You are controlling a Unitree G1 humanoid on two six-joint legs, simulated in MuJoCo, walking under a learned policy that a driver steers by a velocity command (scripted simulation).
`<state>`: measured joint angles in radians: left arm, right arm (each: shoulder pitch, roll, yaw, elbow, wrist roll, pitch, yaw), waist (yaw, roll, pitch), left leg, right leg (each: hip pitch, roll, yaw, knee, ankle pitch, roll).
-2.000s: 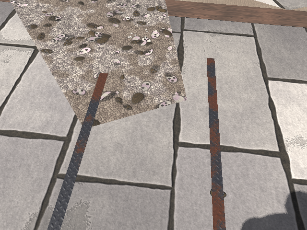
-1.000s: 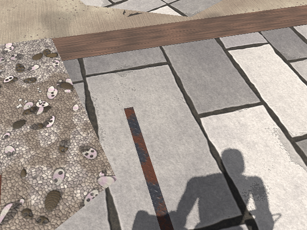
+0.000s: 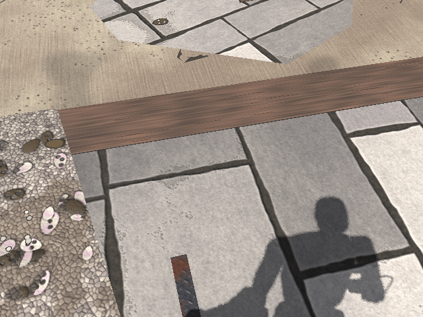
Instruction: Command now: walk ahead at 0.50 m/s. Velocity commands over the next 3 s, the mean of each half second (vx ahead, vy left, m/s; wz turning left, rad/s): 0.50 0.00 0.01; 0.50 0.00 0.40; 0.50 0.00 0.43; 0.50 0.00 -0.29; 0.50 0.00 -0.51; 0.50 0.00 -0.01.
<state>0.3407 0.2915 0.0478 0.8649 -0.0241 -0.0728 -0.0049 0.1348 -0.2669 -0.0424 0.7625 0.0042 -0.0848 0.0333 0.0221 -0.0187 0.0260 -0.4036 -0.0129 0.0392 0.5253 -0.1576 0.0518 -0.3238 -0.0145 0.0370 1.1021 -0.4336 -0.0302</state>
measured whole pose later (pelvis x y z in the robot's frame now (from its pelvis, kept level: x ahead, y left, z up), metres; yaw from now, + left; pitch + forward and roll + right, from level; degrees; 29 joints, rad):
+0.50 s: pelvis +0.27 -0.05 -0.01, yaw +1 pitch +2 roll +1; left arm 0.07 0.26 0.05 0.76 0.00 -0.09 -0.03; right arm 0.36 -0.29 -0.05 0.93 0.02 -0.06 0.00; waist -0.05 0.01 0.03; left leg -0.18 0.00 -0.04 0.90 -0.48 0.02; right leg -0.46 -0.01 -0.04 0.57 -0.14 -0.06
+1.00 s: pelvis +0.54 -0.01 -0.02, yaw +15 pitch +1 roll -1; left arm 0.31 0.28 0.07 0.94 -0.01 -0.04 0.03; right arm 0.08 -0.26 -0.07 0.73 0.02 -0.03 0.05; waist 0.03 0.01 0.04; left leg -0.50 0.00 0.07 0.60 -0.13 0.13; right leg 0.07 -0.06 -0.28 0.51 -0.45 0.03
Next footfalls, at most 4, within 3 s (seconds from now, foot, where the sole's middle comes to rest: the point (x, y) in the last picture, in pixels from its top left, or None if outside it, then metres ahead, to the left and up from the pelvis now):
0.44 right None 0.40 -0.15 -0.77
1.00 left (185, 253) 0.67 0.11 -0.77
1.50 right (214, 169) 1.03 0.02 -0.77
1.96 left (142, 132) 1.21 0.32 -0.77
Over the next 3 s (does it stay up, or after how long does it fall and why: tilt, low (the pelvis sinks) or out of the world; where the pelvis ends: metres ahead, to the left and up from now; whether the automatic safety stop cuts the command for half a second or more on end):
stays up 1.70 0.20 -0.13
